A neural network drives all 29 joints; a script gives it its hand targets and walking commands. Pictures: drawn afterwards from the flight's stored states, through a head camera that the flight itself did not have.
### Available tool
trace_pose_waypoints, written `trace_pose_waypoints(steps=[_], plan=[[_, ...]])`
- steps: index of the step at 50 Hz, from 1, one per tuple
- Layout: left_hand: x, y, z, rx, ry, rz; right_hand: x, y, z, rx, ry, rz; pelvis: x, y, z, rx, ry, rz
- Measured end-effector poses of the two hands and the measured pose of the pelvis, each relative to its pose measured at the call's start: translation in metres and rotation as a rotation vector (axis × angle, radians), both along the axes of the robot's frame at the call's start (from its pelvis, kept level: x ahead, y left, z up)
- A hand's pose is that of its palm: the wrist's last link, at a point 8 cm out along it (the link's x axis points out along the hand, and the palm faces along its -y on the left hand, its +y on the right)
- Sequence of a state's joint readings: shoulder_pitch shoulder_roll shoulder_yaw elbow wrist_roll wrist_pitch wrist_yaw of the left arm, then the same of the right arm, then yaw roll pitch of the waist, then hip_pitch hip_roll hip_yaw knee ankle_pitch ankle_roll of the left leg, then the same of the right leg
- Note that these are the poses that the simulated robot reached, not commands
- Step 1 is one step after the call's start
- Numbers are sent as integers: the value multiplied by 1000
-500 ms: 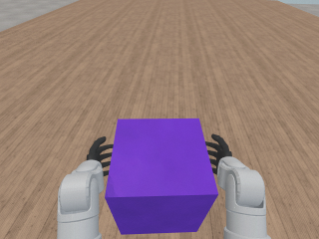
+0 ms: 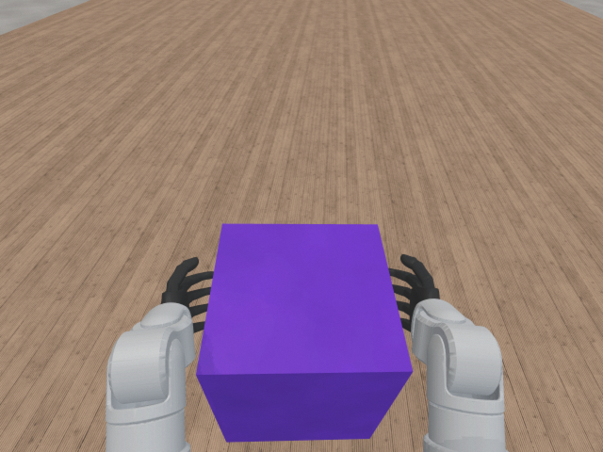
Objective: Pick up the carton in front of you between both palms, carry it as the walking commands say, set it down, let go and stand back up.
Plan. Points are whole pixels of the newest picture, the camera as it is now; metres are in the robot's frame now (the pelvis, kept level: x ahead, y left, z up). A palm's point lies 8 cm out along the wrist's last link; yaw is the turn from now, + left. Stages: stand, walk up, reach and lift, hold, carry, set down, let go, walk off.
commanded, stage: carry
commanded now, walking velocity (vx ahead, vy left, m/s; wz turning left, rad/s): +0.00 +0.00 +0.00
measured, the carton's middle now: (299, 336) +0.28 +0.00 +0.02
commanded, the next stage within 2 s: none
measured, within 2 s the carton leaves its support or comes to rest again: neither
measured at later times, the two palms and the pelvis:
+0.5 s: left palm (218, 191) +0.50 +0.14 +0.11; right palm (392, 197) +0.50 -0.16 +0.10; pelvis +0.24 -0.01 +0.01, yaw +1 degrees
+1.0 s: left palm (202, 199) +0.50 +0.17 +0.09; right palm (374, 195) +0.51 -0.13 +0.09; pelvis +0.25 +0.00 +0.00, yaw +3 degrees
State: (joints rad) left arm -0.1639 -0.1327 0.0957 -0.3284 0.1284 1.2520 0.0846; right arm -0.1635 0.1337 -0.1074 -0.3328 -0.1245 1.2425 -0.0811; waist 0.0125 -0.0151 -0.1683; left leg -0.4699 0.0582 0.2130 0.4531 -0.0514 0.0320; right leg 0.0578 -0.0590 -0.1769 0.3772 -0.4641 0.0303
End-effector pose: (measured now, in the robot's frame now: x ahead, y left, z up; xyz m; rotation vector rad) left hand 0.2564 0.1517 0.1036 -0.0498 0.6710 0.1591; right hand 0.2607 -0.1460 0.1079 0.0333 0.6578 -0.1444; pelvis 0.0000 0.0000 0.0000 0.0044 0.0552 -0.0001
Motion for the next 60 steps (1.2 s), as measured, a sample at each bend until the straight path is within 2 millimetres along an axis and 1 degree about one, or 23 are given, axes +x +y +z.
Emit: trace_pose_waypoints(steps=[1,3,5,7,10,14,18,20,23,27,30,33,36,40,47,54,60], plan=[[16,4,-7,-9,13,-2,15,4,-5,-12,13,0,13,4,-2,12,2,-7],[42,9,-18,-15,66,-13,38,9,-14,-24,66,-7,34,10,1,10,9,-19],[63,10,-24,-23,115,-22,54,10,-19,-26,115,-22,53,15,8,-2,13,-28],[82,9,-26,-27,140,-34,70,9,-21,-26,141,-38,71,18,16,-12,16,-30],[112,7,-23,-22,137,-53,96,7,-17,-30,138,-49,99,19,23,-23,20,-25],[150,4,-13,-17,87,-44,137,4,-8,-27,89,-39,138,13,25,-20,15,-18],[188,-3,0,0,12,-18,182,-4,-1,-7,14,-16,182,1,15,4,-8,-9],[208,-8,4,22,-14,-15,204,-9,-1,16,-13,-13,203,-4,9,-1,-12,-3],[232,-12,7,42,5,-17,228,-13,-5,42,6,-19,226,-7,9,-24,-2,13],[253,-12,1,35,47,-7,251,-12,-10,33,48,-11,246,-9,10,-25,16,25],[261,-8,-5,23,61,10,263,-8,-12,22,63,3,253,-10,10,-20,23,32],[263,-3,-7,14,60,25,271,-3,-11,13,61,19,258,-9,11,-17,25,37],[263,2,-6,8,49,36,275,2,-8,7,51,30,260,-7,11,-17,25,41],[261,9,-6,4,37,44,274,9,-7,0,39,39,260,-3,9,-19,23,46],[248,15,-11,7,44,43,261,15,-12,-3,46,42,252,3,4,-23,5,48],[232,15,-13,14,53,33,242,15,-16,-4,55,36,238,6,3,-20,-15,47],[216,15,-21,30,71,22,225,15,-24,-16,71,42,225,7,4,-16,-29,45]])
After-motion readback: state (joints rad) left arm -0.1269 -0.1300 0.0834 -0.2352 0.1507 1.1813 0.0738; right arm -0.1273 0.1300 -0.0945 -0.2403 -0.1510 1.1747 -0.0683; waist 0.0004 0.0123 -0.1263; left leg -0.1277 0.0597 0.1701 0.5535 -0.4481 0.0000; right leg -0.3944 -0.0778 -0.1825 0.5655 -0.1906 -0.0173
